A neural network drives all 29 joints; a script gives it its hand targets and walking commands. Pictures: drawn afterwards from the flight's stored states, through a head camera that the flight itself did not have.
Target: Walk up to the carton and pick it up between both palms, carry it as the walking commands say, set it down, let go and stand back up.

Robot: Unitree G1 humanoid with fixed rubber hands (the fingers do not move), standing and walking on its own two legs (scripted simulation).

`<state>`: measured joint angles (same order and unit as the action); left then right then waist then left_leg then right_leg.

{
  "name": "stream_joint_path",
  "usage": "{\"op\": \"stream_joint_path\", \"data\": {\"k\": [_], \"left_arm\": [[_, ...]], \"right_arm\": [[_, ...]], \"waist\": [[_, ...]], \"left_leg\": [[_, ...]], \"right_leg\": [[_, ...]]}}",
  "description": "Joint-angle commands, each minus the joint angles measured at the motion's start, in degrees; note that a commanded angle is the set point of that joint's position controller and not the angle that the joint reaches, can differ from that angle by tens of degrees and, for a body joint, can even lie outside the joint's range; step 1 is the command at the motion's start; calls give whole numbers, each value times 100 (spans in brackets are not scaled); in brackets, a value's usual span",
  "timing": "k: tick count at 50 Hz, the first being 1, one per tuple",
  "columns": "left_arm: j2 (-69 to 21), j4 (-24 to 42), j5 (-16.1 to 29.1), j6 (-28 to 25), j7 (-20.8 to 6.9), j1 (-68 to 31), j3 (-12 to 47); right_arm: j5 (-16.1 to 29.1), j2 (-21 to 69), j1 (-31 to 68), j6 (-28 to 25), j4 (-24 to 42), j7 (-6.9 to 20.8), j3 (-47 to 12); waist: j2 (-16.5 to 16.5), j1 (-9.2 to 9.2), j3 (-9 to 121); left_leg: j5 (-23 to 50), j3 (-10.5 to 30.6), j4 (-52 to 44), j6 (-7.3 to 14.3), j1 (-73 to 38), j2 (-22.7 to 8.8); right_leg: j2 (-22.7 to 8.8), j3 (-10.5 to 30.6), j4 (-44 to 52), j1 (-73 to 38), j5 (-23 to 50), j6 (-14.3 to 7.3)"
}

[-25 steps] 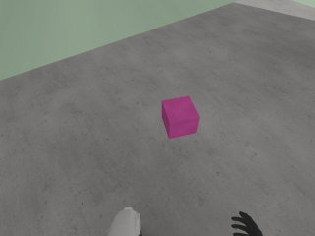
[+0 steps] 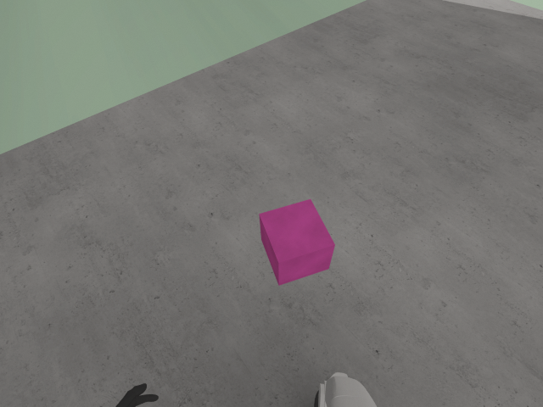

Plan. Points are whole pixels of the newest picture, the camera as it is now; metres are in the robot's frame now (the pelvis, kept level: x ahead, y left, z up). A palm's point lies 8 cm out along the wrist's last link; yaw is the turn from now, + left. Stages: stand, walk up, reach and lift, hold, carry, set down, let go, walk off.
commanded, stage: walk up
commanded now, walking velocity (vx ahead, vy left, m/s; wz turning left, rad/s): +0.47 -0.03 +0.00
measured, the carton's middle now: (294, 242) +0.76 -0.09 -0.67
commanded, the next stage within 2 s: none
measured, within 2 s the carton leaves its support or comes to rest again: neither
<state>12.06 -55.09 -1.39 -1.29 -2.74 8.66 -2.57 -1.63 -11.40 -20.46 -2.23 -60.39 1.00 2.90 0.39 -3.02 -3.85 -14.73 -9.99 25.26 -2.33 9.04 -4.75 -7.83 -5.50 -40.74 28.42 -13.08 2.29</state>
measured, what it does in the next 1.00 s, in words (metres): walks ahead: right foot, then left foot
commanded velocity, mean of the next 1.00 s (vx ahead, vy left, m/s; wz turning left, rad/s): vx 0.19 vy -0.01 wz -0.03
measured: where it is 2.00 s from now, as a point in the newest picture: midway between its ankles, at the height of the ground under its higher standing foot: (331, 370)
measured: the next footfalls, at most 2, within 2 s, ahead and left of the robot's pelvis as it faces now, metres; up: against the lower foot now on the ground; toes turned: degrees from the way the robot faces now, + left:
right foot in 0.06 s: +0.17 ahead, -0.14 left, +0.00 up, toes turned -9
left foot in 0.52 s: +0.33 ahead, +0.14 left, +0.00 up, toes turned +10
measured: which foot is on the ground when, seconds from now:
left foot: down 0.00-0.06, up 0.08-0.50, down 0.52-0.92, up 0.94-1.00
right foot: up 0.00-0.04, down 0.06-0.52, up 0.54-0.86, down 0.88-1.00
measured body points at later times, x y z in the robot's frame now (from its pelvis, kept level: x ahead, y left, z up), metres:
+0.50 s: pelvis +0.20 +0.00 +0.00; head +0.22 +0.00 +0.45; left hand +0.14 +0.22 -0.15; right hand +0.30 -0.24 -0.15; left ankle +0.29 +0.14 -0.73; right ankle +0.13 -0.14 -0.74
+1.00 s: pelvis +0.27 -0.05 -0.01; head +0.31 -0.07 +0.44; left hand +0.37 +0.21 -0.15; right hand +0.29 -0.30 -0.17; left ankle +0.26 +0.11 -0.70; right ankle +0.33 -0.13 -0.74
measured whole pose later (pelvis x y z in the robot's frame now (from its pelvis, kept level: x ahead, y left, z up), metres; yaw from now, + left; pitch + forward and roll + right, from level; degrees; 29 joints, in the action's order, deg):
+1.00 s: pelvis +0.27 -0.05 -0.01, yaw -2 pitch +0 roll +1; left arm 12.1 -57.2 -2.0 1.4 0.6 7.6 -3.3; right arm -0.3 -12.5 -12.0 3.7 -57.1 -2.3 3.2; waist 1.3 -1.1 -5.4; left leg -29.5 -5.0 52.1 -2.4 22.9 -6.7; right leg -0.9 -4.9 -33.5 22.0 -11.6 -2.8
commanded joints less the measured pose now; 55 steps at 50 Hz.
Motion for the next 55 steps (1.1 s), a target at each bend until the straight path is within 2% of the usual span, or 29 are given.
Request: {"op": "stream_joint_path", "data": {"k": [1, 2, 3, 4, 5, 7, 9, 13, 18, 22, 24, 25, 26, 27, 28, 30, 32, 35, 37, 38, 40, 42, 44, 45, 46, 47, 49, 53, 55], "left_arm": [[456, -113, -64, -139, 73, 1011, -164], [687, -239, -56, -179, 134, 1496, -249], [1211, -280, -103, -226, 203, 2065, -368], [1568, -155, -75, -232, 278, 2159, -413], [1396, -92, -35, -195, 309, 1689, -349], [935, 0, -2, -267, 283, 1104, -203], [924, 61, 31, -360, 322, 1046, -186], [797, 6, 90, -422, 319, 1067, -166], [660, -206, 6, -367, 355, 1269, -99], [656, -345, -10, -275, 301, 1411, -130], [471, -539, 9, -195, 311, 1577, -71], [361, -583, 13, -211, 323, 1660, -39], [159, -447, 31, -222, 321, 1675, -4], [90, -312, -18, -104, 315, 1448, -8], [109, -324, -58, -16, 305, 1353, -4], [195, -574, -89, 49, 254, 1370, -24], [319, -580, -31, 168, 187, 1279, -122], [127, -480, 1, 172, 175, 1205, -26], [56, -484, 143, 167, 262, 1148, 16], [115, -383, 183, 91, 302, 1023, 14], [113, -463, 171, 113, 368, 1126, -8], [526, -508, 40, 204, 378, 1300, -110], [1091, -367, -66, 352, 289, 1089, -323], [1294, -237, -90, 343, 274, 950, -349], [1376, -209, -28, 338, 314, 964, -364], [1304, -222, -92, 304, 373, 799, -339], [946, 22, -55, 210, 443, 462, -214], [793, 281, 32, 178, 505, -33, -94], [560, 285, -4, 187, 484, 101, -36]], "right_arm": [[50, -847, 300, -127, 471, -9, 139], [34, -648, 235, -130, 474, 19, 76], [46, -354, 399, -137, 681, 50, -7], [38, -290, 439, -115, 801, 30, -26], [-37, -462, 543, -82, 758, 35, 29], [-45, -516, 336, -70, 590, 33, 67], [-34, -413, 63, 50, 350, -10, 104], [5, -287, 75, 235, 286, 4, 109], [-7, -193, 870, 309, 570, 99, 24], [43, -176, 1287, 154, 680, 90, 0], [31, -364, 621, 3, 433, 3, 52], [-3, -743, -3, -86, 233, -61, 164], [-59, -1378, -520, -115, 165, -119, 306], [-44, -1540, -819, -85, 179, -152, 293], [-23, -1422, -546, -78, 252, -154, 220], [14, -1022, 344, -11, 494, -155, 145], [77, -1018, 432, -19, 480, -241, 161], [41, -833, 536, -63, 549, -206, 123], [79, -696, 816, -73, 482, -254, 54], [138, -583, 606, -55, 292, -268, 23], [126, -646, 664, -26, 259, -238, 36], [156, -982, 678, 128, 418, -248, 211], [100, -1024, 429, 329, 543, -311, 258], [87, -786, 320, 410, 653, -317, 238], [210, -439, 621, 472, 779, -379, 129], [178, -531, 722, 555, 752, -436, 124], [79, -565, 429, 593, 658, -355, 107], [153, -506, 348, 657, 411, -292, 100], [107, -308, 246, 599, 339, -233, -44]], "waist": [[-141, 551, 476], [-743, 800, 689], [-2325, 1166, 788], [-2525, 1101, 573], [-1692, 887, 116], [-833, 582, 12], [-34, 479, 286], [-646, 275, 361], [-994, 376, 60], [-1571, 443, 170], [-670, 195, 551], [225, -85, 942], [1864, -298, 1280], [1754, -343, 1133], [1088, -146, 422], [1061, -19, 128], [941, 111, -53], [1035, 207, 209], [1037, 358, 233], [1154, 309, 482], [832, 390, 857], [791, 424, 806], [21, 420, 494], [-842, 325, 387], [-1784, 623, 264], [-1774, 621, 185], [-816, 319, 751], [-674, 109, 1046], [-787, 176, 1247]], "left_leg": [[-1000, 553, -413, 486, 1511, -875], [-1138, 342, 494, 393, 1985, -523], [-1654, -28, 2329, 227, 2695, 122], [-1803, 337, 3585, 240, 3043, 116], [-1561, 675, 3991, 248, 3214, -160], [-1000, 835, 4026, 149, 3091, -366], [-506, 950, 4062, 53, 2611, -507], [29, 850, 3691, -20, 2452, -374], [486, 607, 2316, -64, 2228, -197], [357, 181, 783, 9, 1346, 27], [968, 46, 6, 15, -82, 208], [1530, 407, 128, 144, -992, -313], [1861, 2147, -436, 563, -1782, -1731], [1202, 3025, -1028, 923, -1342, -2502], [482, 2808, -1238, 844, -440, -2587], [-727, 2378, -1548, 916, -86, -2270], [681, 1841, -1384, 812, 466, -2061], [891, 1067, -1279, 804, 836, -1597], [3936, 532, -557, 882, 273, -1186], [4567, 408, -403, 883, -193, -974], [4483, 267, -110, 824, -380, -1000], [2927, 354, 191, 619, 229, -1267], [1042, 598, 456, 376, 1271, -1265], [253, 119, 1393, 135, 1657, -571], [-1742, -39, 2492, -18, 1875, 110], [-2354, 457, 3654, -23, 1852, 19], [-1788, 896, 3657, 92, 1703, -92], [-1308, 1013, 3091, 115, 1469, 135], [-1112, 986, 2224, 220, 1027, 207]], "right_leg": [[286, -334, 956, -2486, 286, 20], [40, 31, 1299, -3258, -368, -84], [-1154, 1684, 2567, -3503, -1968, -457], [-1995, 3223, 3467, -3225, -3220, -821], [-1970, 3212, 3516, -2767, -3221, -1036], [-1420, 2180, 3068, -2422, -1108, -991], [-1740, 1918, 2799, -2246, 1157, -984], [-1348, 976, 2702, -2248, 2282, -921], [-983, 368, 2567, -2111, 2887, -854], [-569, 114, 2275, -2117, 1836, -842], [-196, -80, 1257, -1648, 1240, -621], [-23, -157, 467, -1132, 799, -476], [499, -431, -754, -8, -1389, -190], [479, 144, -1759, 264, -2442, -173], [247, 443, -2138, 158, -2107, -114], [122, 476, -2309, 425, -1365, -33], [11, 582, -2278, 186, -827, 68], [93, 292, -1472, -487, -592, 41], [380, 227, -265, -712, -781, 92], [491, 158, 246, -713, -516, 99], [685, -172, 963, -1255, 223, 80], [586, -120, 1447, -1688, 841, -72], [114, 316, 1101, -1998, 1594, -294], [-620, 1198, 1668, -2005, 2798, -569], [-1273, 1713, 2142, -1568, 3877, -1309], [-1343, 1838, 2104, -1318, 4188, -1629], [-1045, 1775, 2309, -1471, 2371, -1358], [-720, 1211, 2061, -1756, 2304, -1074], [-499, 1214, 2641, -1845, -201, -916]]}}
